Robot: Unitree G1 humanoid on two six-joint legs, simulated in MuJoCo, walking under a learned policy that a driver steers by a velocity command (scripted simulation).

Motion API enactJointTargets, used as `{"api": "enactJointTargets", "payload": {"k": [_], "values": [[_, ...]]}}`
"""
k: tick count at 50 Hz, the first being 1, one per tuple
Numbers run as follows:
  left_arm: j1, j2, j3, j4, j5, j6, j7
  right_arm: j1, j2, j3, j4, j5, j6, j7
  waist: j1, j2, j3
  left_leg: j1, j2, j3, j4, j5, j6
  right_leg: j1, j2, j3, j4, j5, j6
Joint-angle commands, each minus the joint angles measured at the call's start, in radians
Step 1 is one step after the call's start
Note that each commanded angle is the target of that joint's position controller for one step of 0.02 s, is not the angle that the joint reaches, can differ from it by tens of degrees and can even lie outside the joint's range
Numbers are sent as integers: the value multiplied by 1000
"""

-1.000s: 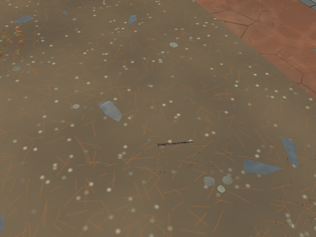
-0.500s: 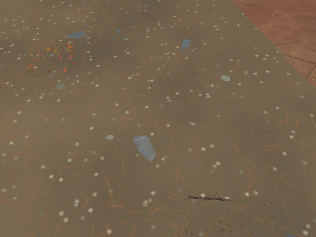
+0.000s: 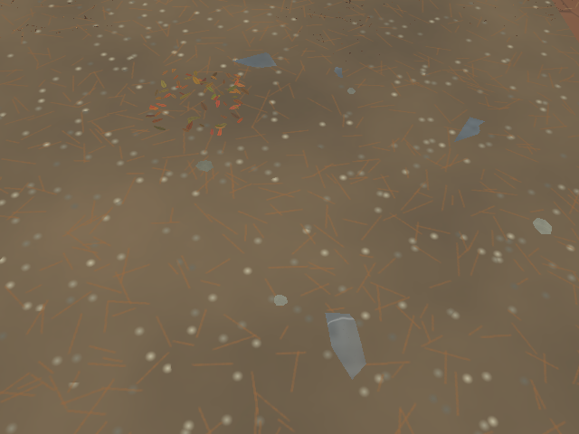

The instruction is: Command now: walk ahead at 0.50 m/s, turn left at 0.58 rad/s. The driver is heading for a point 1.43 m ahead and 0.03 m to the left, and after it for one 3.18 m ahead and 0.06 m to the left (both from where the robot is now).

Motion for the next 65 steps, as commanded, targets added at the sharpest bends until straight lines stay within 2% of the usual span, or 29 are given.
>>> {"api": "enactJointTargets", "payload": {"k": [1, 4, 8, 11, 13, 14, 15, 16, 17, 18, 19, 22, 27, 34, 36, 37, 38, 39, 40, 41, 43, 44, 48, 54, 59, 61, 63, 64, 65], "values": [[-16, 62, 15, -63, 8, 4, 1, -36, -173, -45, -79, 6, -20, -24, 31, 59, -68, 25, 236, -237, -175, 260, 173, -14, 9, -5, -167, 168, 29], [-123, 41, 3, -86, -1, -3, -12, 3, -172, -45, -67, 12, -10, -34, -14, 95, -49, -2, 193, -207, -160, 160, 126, 54, 59, -13, -390, 347, 33], [-201, 71, 10, -112, -17, -18, -31, 66, -171, -46, -45, 19, 2, -37, -41, 112, -40, 65, 225, -297, -95, 80, 109, 98, 94, 9, -519, 353, 17], [-156, 103, 26, -107, -21, -32, -37, 59, -169, -48, -48, 16, 11, -41, -7, 153, -49, 129, 247, -379, -8, 99, 87, 168, 103, 13, -566, 233, -19], [22, 144, 50, -68, -7, -42, -28, 32, -113, -28, -64, 9, 10, -38, 86, 144, -153, 89, 178, -327, 178, 184, 36, 441, 57, 19, -604, 247, -83], [177, 197, 61, -53, 9, -42, -21, 49, -56, -6, -82, -11, 6, -37, 138, 25, -297, -40, 113, -234, 458, 16, -4, 699, -116, 196, -585, 210, -149], [252, 258, 79, 0, 14, -29, -33, 199, -20, 6, -96, 26, -3, -38, 66, -339, -376, -388, -7, -133, 751, -413, -67, 954, -298, 675, -699, -39, -308], [231, 157, 56, -14, -16, -25, -39, 182, -121, -9, -62, 33, -5, -40, 93, -207, -284, -505, 65, -167, 866, -391, -79, 910, -293, 722, -747, -252, -291], [192, 103, 41, -18, -19, -18, -35, 68, -161, -20, -74, 25, -3, -38, 118, -109, -162, -532, 93, -146, 889, -298, -83, 796, -249, 565, -754, -220, -253], [148, 93, 32, -23, -7, -11, -35, 3, -150, -18, -88, 12, -3, -39, 103, -37, -102, -506, 121, -112, 870, -236, -85, 683, -208, 454, -767, -101, -236], [123, 78, 26, -15, -2, -7, -34, -41, -136, -18, -104, 1, -8, -35, 89, -26, -53, -493, 145, -106, 816, -193, -86, 599, -176, 379, -786, 8, -241], [117, 64, 17, 6, -5, -13, -30, -26, -84, -8, -105, 8, -9, -21, 46, -81, -57, -410, 187, -63, 693, -161, -90, 508, -128, 248, -837, 167, -248], [148, 137, 33, 43, -22, -4, -22, -163, -36, 21, -140, -3, -20, -9, 78, -52, -33, -381, 205, 0, 391, 36, -110, 476, -113, 107, -890, 291, -254], [242, 175, 36, 105, -42, 26, -21, -310, -68, 16, -185, 12, -33, 14, 111, -68, -3, -275, 154, 39, 147, 110, -77, 561, -152, 60, -835, 341, -206], [223, 189, 38, 111, -45, 37, -16, -230, -98, -1, -166, 7, -35, 14, 45, -68, -42, -131, 122, 69, 84, 91, -42, 574, -143, 29, -732, 511, -176], [228, 169, 30, 113, -43, 39, -13, -108, -136, -23, -126, 0, -32, 7, -12, -48, -119, 52, 100, 86, 65, 93, -16, 542, -98, -15, -583, 629, -151], [219, 125, 9, 93, -23, 36, -10, 63, -198, -45, -94, -9, -28, -4, -88, 13, -245, 318, 225, -46, 97, 108, 39, 388, -51, -62, -326, 496, -111], [311, 19, -26, 59, -9, 16, -13, 140, -306, -65, -81, -20, -20, -9, -53, 276, -364, 641, 476, -495, 28, -10, 196, -1, 108, -102, 59, -44, -38], [282, 88, -12, 71, -25, -2, -18, 163, -226, -46, -73, -4, -18, -5, -83, 257, -405, 642, 498, -683, -81, -166, 230, -133, 104, 25, 205, -281, -40], [206, 147, 5, 47, -49, -11, -24, 94, -185, -28, -77, -1, -22, -2, -70, 197, -248, 526, 465, -552, -100, -189, 188, -211, 49, 25, 241, -217, -53], [129, 130, 4, 37, -31, -7, -21, -19, -126, -9, -85, -10, -25, 3, -16, 106, -105, 277, 380, -352, -149, -54, 147, -155, -18, -4, 144, -68, -51], [143, 122, 8, 41, -22, 4, -21, -54, -105, -2, -87, -17, -30, 6, 20, 117, -82, 191, 351, -296, -180, 20, 136, -92, -41, 5, 99, -23, -46], [129, 70, -3, 40, -13, 35, -16, -59, -129, -13, -57, -11, -53, 3, 56, 98, -50, 85, 326, -170, -258, 175, 153, -52, -47, -6, -25, 100, -11], [-81, 34, -21, -10, -17, 21, -34, 31, -168, -21, 5, 0, -45, -16, -14, 71, 1, 108, 286, -43, -276, 187, 104, -15, -4, -41, -386, 399, -11], [-193, 52, -21, -60, -25, 9, -59, 111, -185, -27, 64, 10, -22, -22, -41, 77, 27, 267, 350, -63, -208, 220, 87, -39, 24, -39, -509, 330, -51], [-170, 69, -15, -60, -23, 5, -66, 111, -194, -31, 77, 11, -11, -27, -18, 95, 8, 321, 365, -67, -153, 324, 68, 11, 42, -54, -537, 253, -78], [-2, 119, 13, -13, -18, 3, -58, 84, -197, -28, 77, 9, 0, -32, 79, 102, -100, 309, 314, -18, 47, 616, 32, 269, 99, -110, -576, 235, -122], [167, 175, 36, 29, -12, 5, -48, 85, -164, -12, 63, -2, 1, -36, 147, 73, -231, 176, 265, 21, 270, 538, -2, 550, 27, -42, -528, 285, -170], [285, 277, 61, 45, 3, 13, -40, 192, -63, 21, 33, -9, -18, -28, 134, -139, -397, -239, 121, 77, 672, 148, -83, 972, -233, 385, -539, 167, -327]]}}
Keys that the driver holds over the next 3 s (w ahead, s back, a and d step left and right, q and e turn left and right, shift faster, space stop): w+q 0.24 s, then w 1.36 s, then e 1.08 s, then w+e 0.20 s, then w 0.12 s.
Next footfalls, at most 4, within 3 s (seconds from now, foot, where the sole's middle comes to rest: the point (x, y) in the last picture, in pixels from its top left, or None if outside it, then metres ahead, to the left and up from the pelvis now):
0.26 right None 0.34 -0.13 -0.78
0.76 left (205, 403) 0.53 0.18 -0.78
1.28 right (270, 272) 0.87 0.02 -0.78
1.76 left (164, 211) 1.08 0.33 -0.78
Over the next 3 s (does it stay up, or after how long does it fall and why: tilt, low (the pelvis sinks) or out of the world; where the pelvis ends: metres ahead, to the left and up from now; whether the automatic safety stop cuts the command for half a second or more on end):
stays up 1.07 0.16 0.00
